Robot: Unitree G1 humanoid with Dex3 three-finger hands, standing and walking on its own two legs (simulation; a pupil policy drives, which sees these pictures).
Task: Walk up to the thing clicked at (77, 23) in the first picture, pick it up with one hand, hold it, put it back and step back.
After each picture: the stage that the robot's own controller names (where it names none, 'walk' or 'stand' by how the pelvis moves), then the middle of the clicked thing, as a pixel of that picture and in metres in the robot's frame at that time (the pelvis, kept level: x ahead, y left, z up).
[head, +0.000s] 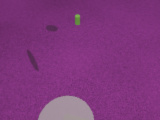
stand; (77, 19) +1.65 +0.13 -0.72
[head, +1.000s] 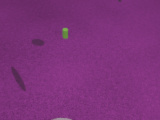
walk; (65, 33) +1.51 +0.19 -0.72
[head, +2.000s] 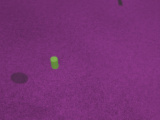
walk; (54, 62) +0.90 +0.25 -0.72
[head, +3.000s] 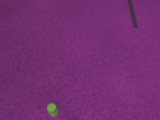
walk; (52, 110) +0.46 +0.25 -0.71
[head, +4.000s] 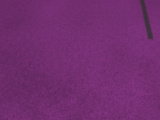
stand; out of the picture +0.29 +0.26 -0.70
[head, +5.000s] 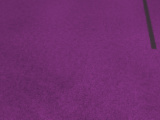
stand; out of the picture +0.25 +0.22 -0.72
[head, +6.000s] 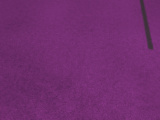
stand; out of the picture +0.26 +0.22 -0.73
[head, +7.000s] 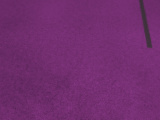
stand; out of the picture +0.23 +0.24 -0.73
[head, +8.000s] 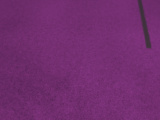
stand; out of the picture +0.23 +0.24 -0.73
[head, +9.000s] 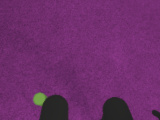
go down; (41, 99) +0.28 +0.23 -0.50
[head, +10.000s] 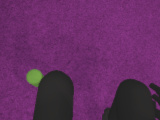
go down; (36, 78) +0.32 +0.25 -0.32
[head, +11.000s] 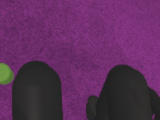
close in; (2, 74) +0.30 +0.27 -0.24
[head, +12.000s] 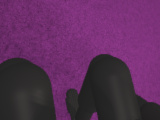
close; out of the picture +0.31 +0.27 -0.21
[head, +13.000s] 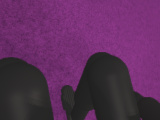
close; out of the picture +0.37 +0.25 -0.24
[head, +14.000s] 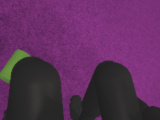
lift; (15, 67) +0.35 +0.17 -0.26
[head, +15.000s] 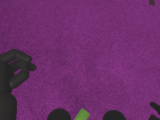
close; (80, 119) +0.25 +0.02 -0.58
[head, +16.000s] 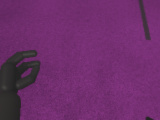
close; out of the picture +0.15 -0.09 -0.70
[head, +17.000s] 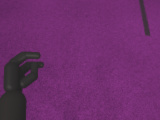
stand; out of the picture +0.18 -0.05 -0.70
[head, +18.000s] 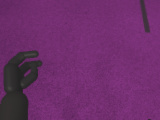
stand; out of the picture +0.21 -0.01 -0.69
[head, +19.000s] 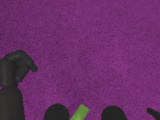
crouch; (79, 115) +0.24 +0.01 -0.56
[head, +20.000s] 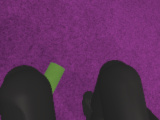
lower; (51, 78) +0.31 +0.06 -0.26
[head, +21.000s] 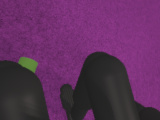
lower; (23, 75) +0.32 +0.08 -0.24
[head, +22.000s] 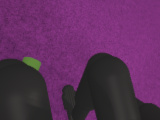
lower; (26, 75) +0.32 +0.08 -0.24
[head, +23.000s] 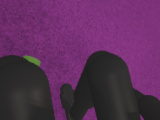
lower; (26, 73) +0.32 +0.07 -0.24
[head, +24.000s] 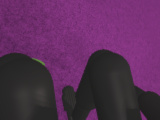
lower; (30, 76) +0.31 +0.05 -0.22
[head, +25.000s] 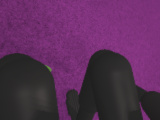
loosen; (37, 81) +0.30 +0.04 -0.20
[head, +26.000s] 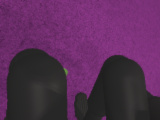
stand; (54, 82) +0.29 +0.02 -0.21
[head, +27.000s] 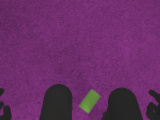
walk; (89, 101) +0.26 -0.02 -0.47
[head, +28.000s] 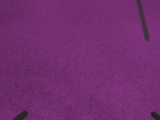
stand; out of the picture +0.18 -0.06 -0.68
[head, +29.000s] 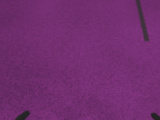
stand; out of the picture +0.17 -0.07 -0.69
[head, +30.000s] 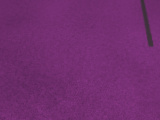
stand; out of the picture +0.17 -0.10 -0.74
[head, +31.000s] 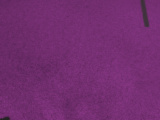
walk; out of the picture +0.21 -0.12 -0.72
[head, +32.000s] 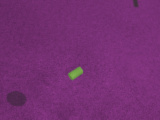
walk; (75, 73) +0.67 +0.05 -0.73
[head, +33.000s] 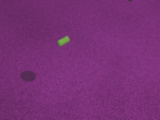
stand; (63, 41) +1.19 +0.35 -0.73
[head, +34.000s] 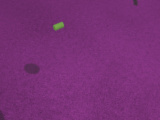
stand; (58, 26) +1.44 +0.36 -0.74
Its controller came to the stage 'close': yes
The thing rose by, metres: 0.01
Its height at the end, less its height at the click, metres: -0.02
